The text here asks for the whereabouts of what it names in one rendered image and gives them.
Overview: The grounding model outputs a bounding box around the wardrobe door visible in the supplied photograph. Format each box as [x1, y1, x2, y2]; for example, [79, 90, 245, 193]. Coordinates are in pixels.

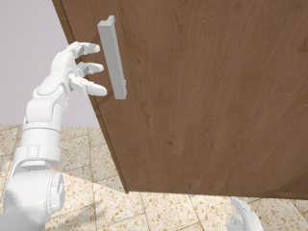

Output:
[62, 0, 308, 198]
[277, 165, 308, 193]

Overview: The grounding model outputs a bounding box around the robot left hand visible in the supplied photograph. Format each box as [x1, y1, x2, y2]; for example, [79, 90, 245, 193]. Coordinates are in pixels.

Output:
[49, 41, 107, 96]

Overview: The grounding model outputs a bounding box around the robot right hand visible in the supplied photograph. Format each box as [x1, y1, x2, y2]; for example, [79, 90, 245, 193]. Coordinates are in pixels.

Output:
[226, 196, 264, 231]

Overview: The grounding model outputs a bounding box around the left robot forearm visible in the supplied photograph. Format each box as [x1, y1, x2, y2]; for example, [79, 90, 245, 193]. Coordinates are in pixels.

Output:
[2, 75, 71, 213]

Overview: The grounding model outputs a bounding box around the handle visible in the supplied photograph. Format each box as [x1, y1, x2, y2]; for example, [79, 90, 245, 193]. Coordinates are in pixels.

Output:
[97, 15, 127, 99]

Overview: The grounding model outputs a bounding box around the robot left upper arm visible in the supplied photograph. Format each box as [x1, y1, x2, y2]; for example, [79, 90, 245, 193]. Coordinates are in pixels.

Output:
[0, 169, 65, 231]

